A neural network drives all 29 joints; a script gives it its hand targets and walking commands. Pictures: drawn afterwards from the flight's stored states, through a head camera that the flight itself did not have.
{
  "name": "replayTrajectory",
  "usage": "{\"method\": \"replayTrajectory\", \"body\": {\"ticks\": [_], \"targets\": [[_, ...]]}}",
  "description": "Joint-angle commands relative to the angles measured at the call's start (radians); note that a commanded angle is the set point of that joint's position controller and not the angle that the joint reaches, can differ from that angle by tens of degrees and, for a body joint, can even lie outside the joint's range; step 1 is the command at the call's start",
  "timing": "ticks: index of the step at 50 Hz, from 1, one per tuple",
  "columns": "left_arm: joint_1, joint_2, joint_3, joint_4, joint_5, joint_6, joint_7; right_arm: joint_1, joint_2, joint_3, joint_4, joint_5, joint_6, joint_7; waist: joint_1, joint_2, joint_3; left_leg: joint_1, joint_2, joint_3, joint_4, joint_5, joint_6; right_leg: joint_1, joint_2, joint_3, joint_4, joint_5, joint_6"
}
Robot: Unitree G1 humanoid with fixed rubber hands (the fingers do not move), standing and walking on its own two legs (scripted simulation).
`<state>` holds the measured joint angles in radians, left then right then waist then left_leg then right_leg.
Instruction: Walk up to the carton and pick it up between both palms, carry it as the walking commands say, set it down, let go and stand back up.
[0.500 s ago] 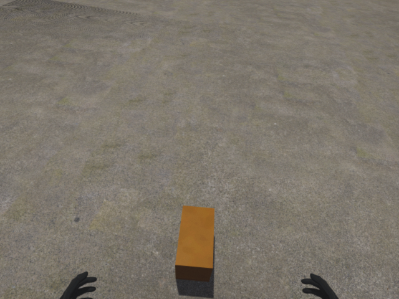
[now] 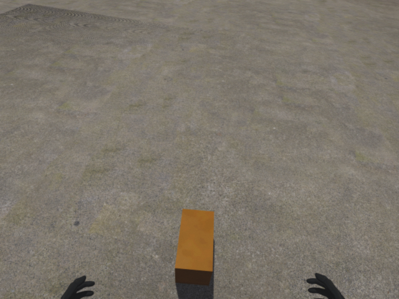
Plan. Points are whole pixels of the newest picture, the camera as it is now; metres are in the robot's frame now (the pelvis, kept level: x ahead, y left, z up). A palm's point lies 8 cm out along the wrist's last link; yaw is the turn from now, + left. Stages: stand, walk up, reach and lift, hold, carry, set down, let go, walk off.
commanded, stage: stand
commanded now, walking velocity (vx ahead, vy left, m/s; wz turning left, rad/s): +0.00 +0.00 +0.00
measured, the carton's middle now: (195, 246) +0.53 +0.01 -0.68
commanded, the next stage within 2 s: none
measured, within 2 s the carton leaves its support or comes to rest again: neither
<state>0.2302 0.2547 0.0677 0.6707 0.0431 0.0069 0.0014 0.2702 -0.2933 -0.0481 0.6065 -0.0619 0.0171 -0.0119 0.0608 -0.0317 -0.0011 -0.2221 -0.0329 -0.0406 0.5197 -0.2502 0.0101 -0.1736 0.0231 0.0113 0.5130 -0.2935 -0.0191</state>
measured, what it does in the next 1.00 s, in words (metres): stands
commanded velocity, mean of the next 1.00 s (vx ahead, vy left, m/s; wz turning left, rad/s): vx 0.00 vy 0.00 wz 0.00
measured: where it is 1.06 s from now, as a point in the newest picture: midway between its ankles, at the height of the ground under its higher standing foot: outside the picture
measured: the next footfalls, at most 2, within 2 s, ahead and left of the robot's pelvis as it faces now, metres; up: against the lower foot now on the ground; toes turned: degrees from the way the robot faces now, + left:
none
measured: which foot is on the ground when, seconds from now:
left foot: down 0.00-1.00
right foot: down 0.00-1.00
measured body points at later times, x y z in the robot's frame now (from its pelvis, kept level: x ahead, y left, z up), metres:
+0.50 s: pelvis +0.00 +0.00 +0.00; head -0.02 +0.01 +0.45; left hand +0.12 +0.28 -0.10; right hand +0.15 -0.28 -0.07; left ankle +0.02 +0.11 -0.74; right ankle -0.01 -0.11 -0.74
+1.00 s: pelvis +0.00 +0.00 +0.00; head -0.03 +0.01 +0.45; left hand +0.11 +0.28 -0.11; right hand +0.15 -0.28 -0.07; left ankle +0.02 +0.11 -0.74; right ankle -0.01 -0.11 -0.74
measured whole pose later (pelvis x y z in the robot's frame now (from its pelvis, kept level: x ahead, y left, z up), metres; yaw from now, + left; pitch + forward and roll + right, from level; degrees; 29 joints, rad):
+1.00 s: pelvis +0.00 +0.00 +0.00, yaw +0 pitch -4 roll +0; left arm 0.23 0.28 0.07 0.73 0.03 0.00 0.00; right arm 0.27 -0.33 -0.04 0.61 -0.06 0.00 -0.01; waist 0.06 -0.03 0.00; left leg -0.21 -0.03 -0.04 0.52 -0.25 0.01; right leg -0.16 0.02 0.01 0.51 -0.29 -0.02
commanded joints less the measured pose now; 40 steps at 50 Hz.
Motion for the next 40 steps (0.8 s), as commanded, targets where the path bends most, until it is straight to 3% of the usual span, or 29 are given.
{"method": "replayTrajectory", "body": {"ticks": [1,2,4,5,6,7,9,11,12,13,14,16,17,19,20,22,24,25,27,28,30,32,33,34,35,36,38,39,40], "targets": [[-0.045,0.232,0.037,0.001,-0.005,-0.035,0.006,-0.056,-0.182,-0.048,-0.014,0.032,-0.053,-0.007,-0.070,0.050,-0.057,0.037,0.103,-0.120,-0.065,0.094,0.031,-0.055,-0.104,0.139,-0.124,0.042,-0.008],[-0.014,0.210,0.030,-0.015,-0.016,-0.035,0.008,-0.053,-0.184,-0.048,-0.018,0.017,-0.054,-0.003,-0.034,0.080,-0.038,0.017,0.109,-0.132,-0.064,0.041,0.040,-0.048,-0.102,0.131,-0.133,0.037,-0.006],[-0.044,0.230,0.037,-0.009,-0.008,-0.043,0.002,-0.108,-0.157,-0.045,-0.017,0.038,-0.059,-0.003,-0.032,0.093,-0.056,-0.011,0.106,-0.136,-0.087,0.085,0.041,0.011,-0.112,0.131,-0.107,0.090,-0.013],[-0.017,0.262,0.043,-0.002,-0.005,-0.049,0.010,-0.047,-0.143,-0.036,-0.013,0.039,-0.055,0.000,-0.058,0.115,-0.064,0.018,0.089,-0.101,-0.058,0.100,0.026,-0.030,-0.126,0.153,-0.130,0.118,-0.017],[-0.022,0.259,0.042,-0.012,-0.008,-0.040,0.009,-0.042,-0.142,-0.030,0.003,0.028,-0.052,0.001,-0.057,0.055,-0.077,0.044,0.086,-0.112,-0.057,0.115,0.033,-0.018,-0.112,0.131,-0.114,0.179,-0.014],[-0.023,0.272,0.040,-0.011,-0.002,-0.045,0.010,-0.022,-0.180,-0.041,-0.007,0.037,-0.055,-0.001,-0.086,0.049,-0.079,0.069,0.102,-0.111,-0.046,0.131,0.031,-0.057,-0.120,0.126,-0.105,0.134,-0.020],[-0.024,0.222,0.033,-0.010,-0.015,-0.034,0.001,-0.084,-0.189,-0.050,-0.015,0.030,-0.058,-0.001,-0.049,0.141,-0.017,-0.018,0.103,-0.114,-0.069,0.065,0.033,-0.056,-0.098,0.107,-0.113,0.088,-0.001],[-0.019,0.248,0.040,-0.002,-0.021,-0.035,0.002,-0.036,-0.211,-0.052,-0.021,0.034,-0.060,-0.006,-0.055,0.008,-0.119,0.025,0.106,-0.116,-0.064,0.075,0.044,-0.011,-0.104,0.111,-0.106,0.102,-0.008],[0.019,0.236,0.031,0.011,-0.028,-0.039,0.002,-0.059,-0.195,-0.055,-0.022,0.035,-0.063,0.006,-0.032,0.041,-0.052,0.005,0.100,-0.129,-0.056,0.106,0.052,-0.042,-0.123,0.140,-0.123,0.029,-0.020],[0.044,0.265,0.043,0.025,-0.019,-0.041,0.004,-0.027,-0.192,-0.050,-0.017,0.044,-0.058,0.002,-0.047,0.068,-0.034,0.051,0.103,-0.120,-0.044,0.178,0.050,-0.037,-0.132,0.146,-0.134,0.110,-0.023],[0.035,0.254,0.050,0.015,-0.021,-0.038,0.010,-0.050,-0.212,-0.054,-0.003,0.035,-0.064,-0.001,-0.033,0.137,-0.079,0.034,0.109,-0.124,-0.044,0.187,0.051,0.013,-0.136,0.134,-0.111,0.192,-0.031],[0.003,0.235,0.043,0.002,-0.015,-0.044,0.011,-0.070,-0.189,-0.041,-0.009,0.030,-0.061,-0.008,-0.021,0.076,-0.031,0.016,0.113,-0.121,-0.047,0.203,0.052,0.000,-0.125,0.129,-0.099,0.216,-0.022],[-0.010,0.238,0.037,0.005,0.001,-0.049,0.017,-0.070,-0.152,-0.037,-0.021,0.044,-0.063,0.001,-0.057,0.067,-0.064,0.025,0.097,-0.123,-0.043,0.206,0.044,-0.007,-0.118,0.110,-0.075,0.212,-0.024],[-0.030,0.229,0.036,0.007,-0.020,-0.042,0.005,-0.085,-0.204,-0.044,-0.023,0.039,-0.052,-0.001,-0.045,0.051,-0.111,0.014,0.101,-0.105,-0.036,0.119,0.052,0.011,-0.113,0.115,-0.094,0.150,-0.010],[-0.031,0.247,0.040,0.010,-0.008,-0.044,0.002,-0.108,-0.194,-0.049,-0.012,0.036,-0.047,-0.007,-0.036,0.070,-0.067,0.046,0.095,-0.100,-0.046,0.164,0.033,-0.024,-0.126,0.137,-0.126,0.161,-0.021],[-0.021,0.259,0.031,0.022,-0.016,-0.052,0.005,-0.077,-0.179,-0.035,-0.017,0.039,-0.056,-0.007,-0.060,0.095,-0.029,0.034,0.094,-0.103,-0.056,0.135,0.038,-0.062,-0.128,0.143,-0.139,0.147,-0.018],[-0.055,0.242,0.031,0.024,-0.012,-0.034,0.010,-0.008,-0.180,-0.034,0.003,0.044,-0.067,0.000,-0.093,0.031,0.004,-0.037,0.104,-0.134,-0.086,0.018,0.042,-0.046,-0.106,0.109,-0.097,0.083,-0.024],[-0.014,0.258,0.042,0.027,-0.008,-0.038,0.004,-0.034,-0.208,-0.037,0.013,0.039,-0.056,0.005,-0.043,0.076,-0.010,-0.006,0.091,-0.104,-0.070,-0.006,0.044,-0.066,-0.114,0.126,-0.132,0.017,-0.023],[-0.011,0.231,0.016,0.036,-0.017,-0.039,0.009,-0.049,-0.192,-0.034,0.003,0.034,-0.061,0.002,-0.068,0.150,-0.012,-0.016,0.100,-0.119,-0.085,0.018,0.051,-0.045,-0.108,0.129,-0.138,0.082,-0.022],[-0.021,0.278,0.039,0.030,-0.012,-0.049,0.009,-0.027,-0.188,-0.043,-0.005,0.047,-0.069,0.009,-0.066,0.106,-0.034,-0.012,0.100,-0.125,-0.103,0.001,0.039,-0.021,-0.125,0.123,-0.140,0.078,-0.021],[-0.033,0.238,0.031,0.029,-0.018,-0.052,0.001,-0.093,-0.158,-0.021,-0.009,0.043,-0.065,0.001,-0.046,0.043,-0.004,-0.002,0.108,-0.128,-0.078,0.174,0.058,-0.032,-0.112,0.097,-0.110,0.161,-0.005],[-0.044,0.245,0.036,0.029,-0.013,-0.058,0.005,-0.078,-0.200,-0.034,-0.009,0.039,-0.073,-0.004,-0.047,0.029,-0.044,0.025,0.104,-0.109,-0.047,0.241,0.042,-0.007,-0.123,0.111,-0.120,0.195,-0.014],[-0.055,0.264,0.031,0.026,-0.004,-0.059,0.011,-0.099,-0.185,-0.044,-0.018,0.032,-0.064,-0.003,-0.048,0.049,-0.044,0.049,0.102,-0.107,-0.031,0.220,0.043,-0.025,-0.131,0.120,-0.113,0.198,-0.020],[-0.087,0.234,0.029,0.027,-0.018,-0.054,0.003,-0.090,-0.227,-0.044,-0.014,0.042,-0.055,-0.002,-0.063,0.131,-0.072,0.040,0.103,-0.090,-0.057,0.205,0.038,0.002,-0.126,0.125,-0.117,0.205,-0.019],[-0.020,0.247,0.032,0.037,-0.021,-0.052,0.007,-0.104,-0.222,-0.052,-0.014,0.044,-0.053,0.003,-0.035,0.106,-0.059,0.028,0.117,-0.109,-0.070,0.191,0.046,-0.001,-0.121,0.103,-0.100,0.165,-0.017],[-0.036,0.230,0.027,0.028,-0.024,-0.045,0.000,-0.057,-0.219,-0.046,0.000,0.052,-0.058,0.004,-0.056,0.111,-0.073,0.007,0.102,-0.112,-0.063,0.142,0.052,0.016,-0.113,0.098,-0.098,0.187,-0.028],[-0.011,0.243,0.032,0.043,-0.022,-0.044,0.008,-0.102,-0.199,-0.044,-0.010,0.034,-0.070,0.002,-0.024,0.062,-0.045,-0.025,0.108,-0.143,-0.088,0.062,0.057,0.004,-0.106,0.098,-0.119,0.071,-0.020],[-0.038,0.275,0.040,0.057,-0.010,-0.049,0.009,-0.094,-0.213,-0.045,-0.018,0.041,-0.068,0.005,-0.045,0.036,0.016,-0.027,0.102,-0.131,-0.074,0.057,0.049,-0.037,-0.129,0.130,-0.140,0.087,-0.032],[-0.034,0.275,0.042,0.044,-0.007,-0.053,0.003,-0.047,-0.185,-0.036,0.004,0.028,-0.067,-0.001,-0.034,0.012,-0.061,0.015,0.110,-0.124,-0.077,0.031,0.057,0.002,-0.135,0.134,-0.130,0.061,-0.033]]}}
